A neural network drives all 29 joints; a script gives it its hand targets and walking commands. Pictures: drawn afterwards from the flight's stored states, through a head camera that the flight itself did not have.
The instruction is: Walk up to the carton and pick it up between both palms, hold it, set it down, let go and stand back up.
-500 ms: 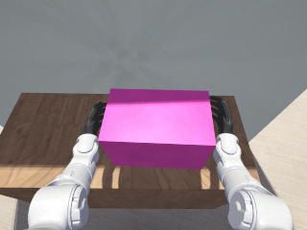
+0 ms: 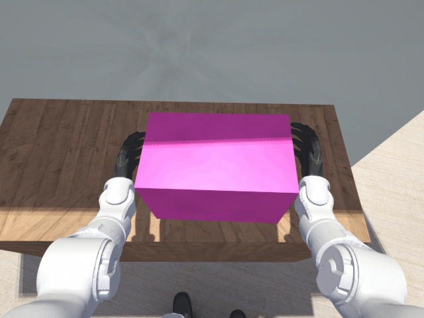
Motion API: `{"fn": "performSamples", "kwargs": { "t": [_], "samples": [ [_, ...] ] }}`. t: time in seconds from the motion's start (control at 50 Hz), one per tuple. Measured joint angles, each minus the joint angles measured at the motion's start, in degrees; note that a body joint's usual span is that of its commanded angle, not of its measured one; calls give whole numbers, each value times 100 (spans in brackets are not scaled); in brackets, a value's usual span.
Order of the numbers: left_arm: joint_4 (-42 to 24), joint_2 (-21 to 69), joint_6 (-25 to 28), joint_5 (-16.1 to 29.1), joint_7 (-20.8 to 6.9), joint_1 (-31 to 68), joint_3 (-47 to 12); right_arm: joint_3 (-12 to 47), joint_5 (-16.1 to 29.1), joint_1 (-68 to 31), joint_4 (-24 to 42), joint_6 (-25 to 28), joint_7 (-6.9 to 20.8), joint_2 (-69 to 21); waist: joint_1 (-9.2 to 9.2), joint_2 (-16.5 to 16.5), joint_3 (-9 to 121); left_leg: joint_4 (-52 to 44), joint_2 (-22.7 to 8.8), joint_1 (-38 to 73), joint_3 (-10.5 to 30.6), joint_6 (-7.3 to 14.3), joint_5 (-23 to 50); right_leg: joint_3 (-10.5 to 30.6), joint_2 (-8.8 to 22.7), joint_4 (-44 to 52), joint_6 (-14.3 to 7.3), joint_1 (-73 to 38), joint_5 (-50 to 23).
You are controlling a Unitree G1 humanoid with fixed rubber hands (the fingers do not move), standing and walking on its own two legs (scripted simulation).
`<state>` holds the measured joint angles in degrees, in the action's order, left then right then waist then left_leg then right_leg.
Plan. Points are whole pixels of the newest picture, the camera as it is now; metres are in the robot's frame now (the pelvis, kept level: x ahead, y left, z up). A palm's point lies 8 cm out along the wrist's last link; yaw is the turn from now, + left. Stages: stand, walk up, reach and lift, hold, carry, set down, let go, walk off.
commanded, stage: set down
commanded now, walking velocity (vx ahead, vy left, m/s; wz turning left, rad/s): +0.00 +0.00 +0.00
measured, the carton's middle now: (217, 171) +0.42 -0.01 -0.07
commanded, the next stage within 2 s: none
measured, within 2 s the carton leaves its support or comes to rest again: rests again in 1.64 s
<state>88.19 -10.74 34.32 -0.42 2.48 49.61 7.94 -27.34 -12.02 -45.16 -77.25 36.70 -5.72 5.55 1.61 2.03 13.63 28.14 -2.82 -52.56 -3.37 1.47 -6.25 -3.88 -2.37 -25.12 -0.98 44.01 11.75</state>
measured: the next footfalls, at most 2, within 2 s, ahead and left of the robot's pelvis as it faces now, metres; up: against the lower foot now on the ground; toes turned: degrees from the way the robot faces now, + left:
none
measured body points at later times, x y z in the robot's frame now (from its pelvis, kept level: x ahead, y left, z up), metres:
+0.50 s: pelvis -0.02 +0.01 -0.03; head +0.14 +0.02 +0.39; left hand +0.43 +0.17 -0.06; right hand +0.41 -0.19 -0.05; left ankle +0.04 +0.10 -0.72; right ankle -0.03 -0.11 -0.72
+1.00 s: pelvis -0.04 +0.02 -0.04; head +0.14 +0.03 +0.38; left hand +0.43 +0.17 -0.07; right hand +0.41 -0.20 -0.06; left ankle +0.04 +0.10 -0.72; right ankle -0.03 -0.11 -0.72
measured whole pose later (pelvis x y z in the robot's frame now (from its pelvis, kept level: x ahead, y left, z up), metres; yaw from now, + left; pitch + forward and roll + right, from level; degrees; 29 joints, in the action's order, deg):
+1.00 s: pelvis -0.04 +0.02 -0.04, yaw -2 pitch +36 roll -5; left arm 95.9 -11.1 36.4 3.5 3.0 61.6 5.8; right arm -35.5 -14.4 -54.4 -85.1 36.5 -2.1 10.6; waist 1.2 3.1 15.4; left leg 41.9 -3.0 -69.3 -4.2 3.8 -9.5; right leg -3.2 -1.5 -40.7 0.6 61.7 15.7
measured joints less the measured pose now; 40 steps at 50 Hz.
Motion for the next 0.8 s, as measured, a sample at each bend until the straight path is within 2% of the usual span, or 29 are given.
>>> {"fn": "performSamples", "kwargs": {
  "t": [0.24, 0.46, 0.8],
  "samples": [
    [227, 50, 295, 203, 60, 198, -140, -96, 69, -199, -389, 268, 98, 170, -29, 73, 119, 515, -34, -712, 55, 34, -152, -53, -9, -491, 20, 681, 154],
    [806, -42, 346, 343, -10, 733, -127, -262, 1, -611, -773, 205, 97, 303, -44, 119, 202, 1103, -45, -1200, 11, 98, -339, -18, 30, -1247, 51, 1254, 416],
    [977, -67, 275, 447, -21, 1212, -239, -681, -152, -843, -826, 123, 189, 409, -48, 118, 210, 1471, -34, -1660, -48, 193, -385, 32, 77, -1677, 118, 1750, 477]
  ]
}}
